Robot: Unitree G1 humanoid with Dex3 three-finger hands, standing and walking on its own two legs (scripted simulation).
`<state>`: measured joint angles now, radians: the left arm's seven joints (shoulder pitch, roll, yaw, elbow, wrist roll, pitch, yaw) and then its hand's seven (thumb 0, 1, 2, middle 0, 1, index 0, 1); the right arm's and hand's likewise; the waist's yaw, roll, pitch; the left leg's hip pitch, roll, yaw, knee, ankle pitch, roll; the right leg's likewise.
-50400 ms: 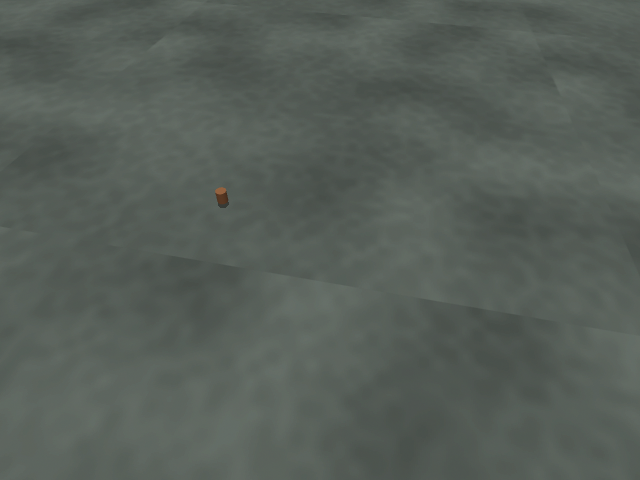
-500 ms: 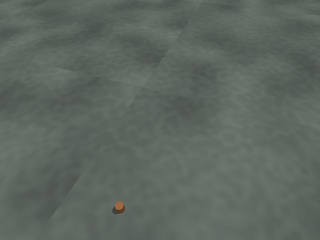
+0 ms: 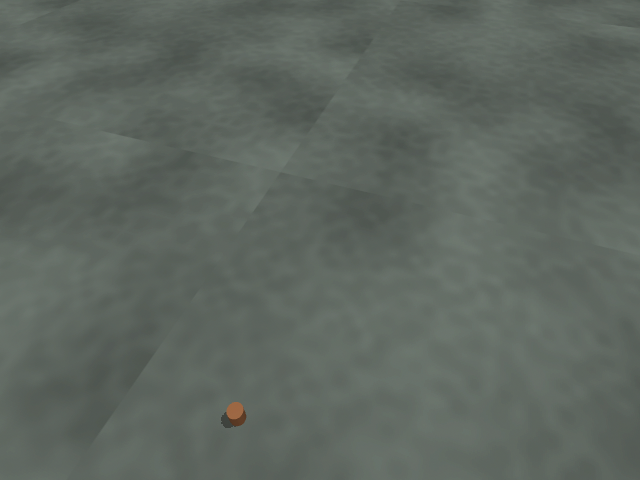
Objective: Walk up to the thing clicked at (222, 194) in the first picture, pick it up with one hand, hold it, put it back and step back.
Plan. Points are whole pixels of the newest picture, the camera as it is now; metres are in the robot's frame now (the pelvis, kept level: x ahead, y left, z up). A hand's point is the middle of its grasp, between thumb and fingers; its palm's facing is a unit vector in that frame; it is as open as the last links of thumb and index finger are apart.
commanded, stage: stand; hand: left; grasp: from above
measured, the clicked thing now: (236, 414) +0.47 +0.26 -0.75
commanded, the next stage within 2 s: step back in 0.52 s
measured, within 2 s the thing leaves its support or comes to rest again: neither
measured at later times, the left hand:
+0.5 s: hand out of the picture +0.08 +0.24 -0.16, palm faces -0.01 -0.94 -0.34, open 7.4 cm
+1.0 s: hand out of the picture +0.07 +0.32 -0.18, palm faces -0.05 -0.94 -0.35, open 7.4 cm
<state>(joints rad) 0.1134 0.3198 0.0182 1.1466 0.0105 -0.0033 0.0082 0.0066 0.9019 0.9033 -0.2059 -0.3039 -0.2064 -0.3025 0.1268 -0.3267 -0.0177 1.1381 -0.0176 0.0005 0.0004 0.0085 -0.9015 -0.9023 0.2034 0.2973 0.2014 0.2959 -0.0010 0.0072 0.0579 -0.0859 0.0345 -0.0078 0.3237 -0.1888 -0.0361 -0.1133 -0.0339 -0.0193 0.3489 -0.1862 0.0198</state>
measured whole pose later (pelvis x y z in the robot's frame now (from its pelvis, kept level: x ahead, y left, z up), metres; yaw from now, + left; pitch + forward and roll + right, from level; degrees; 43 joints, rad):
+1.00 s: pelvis -0.07 +0.06 -0.01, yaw -2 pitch -1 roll -2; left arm 0.05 0.40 0.06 0.90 0.00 0.07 0.04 0.01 0.90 0.90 -0.20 -0.30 -0.21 -0.30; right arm 0.15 -0.34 -0.05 0.95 -0.03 0.04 -0.01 0.01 -0.90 -0.90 0.21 0.30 0.20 0.30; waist -0.02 -0.06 0.19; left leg -0.27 -0.03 0.01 0.55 -0.27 0.06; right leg -0.47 0.11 0.17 1.14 -0.49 0.00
